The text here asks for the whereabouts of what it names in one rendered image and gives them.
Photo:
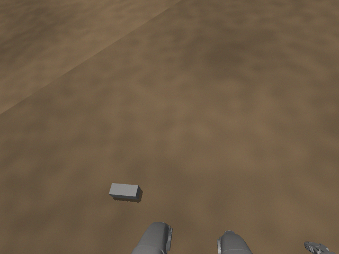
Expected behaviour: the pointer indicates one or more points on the right robot hand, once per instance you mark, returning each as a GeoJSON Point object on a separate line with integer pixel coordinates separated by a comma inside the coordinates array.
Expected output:
{"type": "Point", "coordinates": [317, 248]}

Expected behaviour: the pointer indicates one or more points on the carton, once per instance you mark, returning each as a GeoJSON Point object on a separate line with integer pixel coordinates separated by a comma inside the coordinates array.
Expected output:
{"type": "Point", "coordinates": [125, 191]}

